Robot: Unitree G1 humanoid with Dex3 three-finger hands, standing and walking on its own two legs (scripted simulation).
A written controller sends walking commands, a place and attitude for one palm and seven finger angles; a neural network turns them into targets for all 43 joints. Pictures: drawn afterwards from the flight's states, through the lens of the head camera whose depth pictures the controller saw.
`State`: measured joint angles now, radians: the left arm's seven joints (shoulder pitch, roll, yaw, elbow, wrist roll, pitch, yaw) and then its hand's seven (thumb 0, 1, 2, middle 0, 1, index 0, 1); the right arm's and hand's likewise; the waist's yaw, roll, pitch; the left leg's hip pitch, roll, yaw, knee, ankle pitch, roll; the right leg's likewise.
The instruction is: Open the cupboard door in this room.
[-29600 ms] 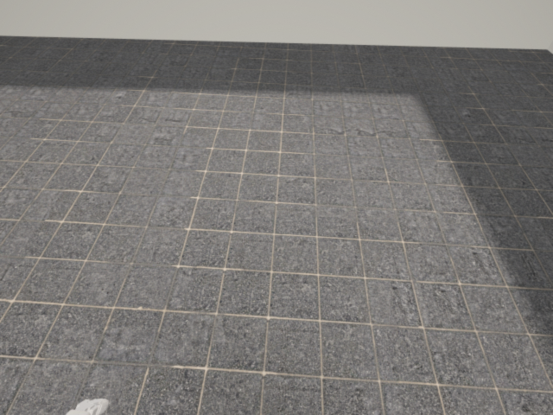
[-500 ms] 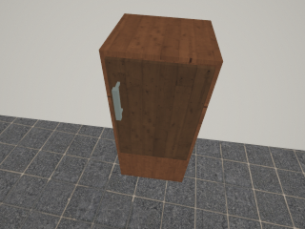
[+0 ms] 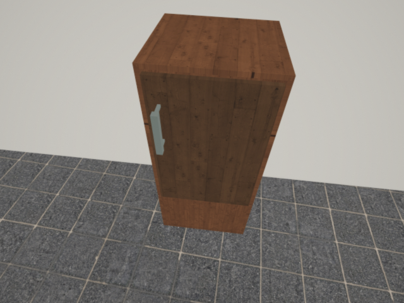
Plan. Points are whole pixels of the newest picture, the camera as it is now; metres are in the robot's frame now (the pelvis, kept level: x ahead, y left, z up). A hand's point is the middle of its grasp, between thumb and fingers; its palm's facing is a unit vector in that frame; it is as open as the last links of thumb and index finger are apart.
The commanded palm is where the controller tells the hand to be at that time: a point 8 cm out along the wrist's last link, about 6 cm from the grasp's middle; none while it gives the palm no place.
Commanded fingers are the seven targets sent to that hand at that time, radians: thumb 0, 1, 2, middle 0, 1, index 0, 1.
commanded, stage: look again from close up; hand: left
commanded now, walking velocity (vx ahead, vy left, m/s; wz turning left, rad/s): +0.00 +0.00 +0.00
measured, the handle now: (159, 130) +0.60 +0.17 -0.03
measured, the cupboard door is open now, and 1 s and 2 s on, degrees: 0 0 0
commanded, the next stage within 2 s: shuffle to correct the standing spot in 0.34 s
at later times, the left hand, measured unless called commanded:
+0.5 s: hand out of the picture +0.01 +0.17 -0.18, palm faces +0.02 -0.98 -0.18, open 7.3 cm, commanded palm none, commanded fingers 0.00 0.90 0.90 -0.20 -0.30 -0.20 -0.30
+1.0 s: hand out of the picture +0.02 +0.15 -0.18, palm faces +0.03 -0.99 -0.15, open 7.3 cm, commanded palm none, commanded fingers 0.00 0.90 0.90 -0.20 -0.30 -0.20 -0.30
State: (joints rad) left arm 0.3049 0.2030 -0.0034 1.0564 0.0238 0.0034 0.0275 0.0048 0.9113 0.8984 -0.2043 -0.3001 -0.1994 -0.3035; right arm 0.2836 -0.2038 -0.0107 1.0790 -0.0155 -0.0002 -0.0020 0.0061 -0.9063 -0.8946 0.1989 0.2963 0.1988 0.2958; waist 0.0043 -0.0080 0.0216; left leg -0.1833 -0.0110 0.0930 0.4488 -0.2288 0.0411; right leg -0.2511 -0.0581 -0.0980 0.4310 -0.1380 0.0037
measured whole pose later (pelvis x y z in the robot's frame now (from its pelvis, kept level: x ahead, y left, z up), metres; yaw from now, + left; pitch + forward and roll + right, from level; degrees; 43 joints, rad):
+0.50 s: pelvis +0.01 +0.00 +0.00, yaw +0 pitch -2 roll +0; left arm 0.31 0.15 -0.01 1.09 0.02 -0.01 0.04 0.00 0.91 0.90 -0.20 -0.30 -0.20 -0.30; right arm 0.29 -0.13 -0.01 1.13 -0.01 -0.01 -0.01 0.00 -0.91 -0.89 0.20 0.30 0.20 0.30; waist 0.00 -0.01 0.02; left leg -0.16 -0.01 0.10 0.43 -0.23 0.04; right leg -0.23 -0.05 -0.09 0.41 -0.13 0.01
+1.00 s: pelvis +0.05 +0.01 +0.00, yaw -1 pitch -2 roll +0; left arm 0.34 0.10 -0.01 1.12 0.02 -0.01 0.05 0.00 0.91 0.90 -0.20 -0.30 -0.20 -0.30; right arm 0.32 -0.10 0.00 1.16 -0.01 -0.02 -0.03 0.00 -0.91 -0.89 0.20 0.30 0.20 0.30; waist 0.00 0.00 0.03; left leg -0.10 -0.01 0.11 0.42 -0.29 0.04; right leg -0.19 -0.05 -0.08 0.43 -0.21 0.02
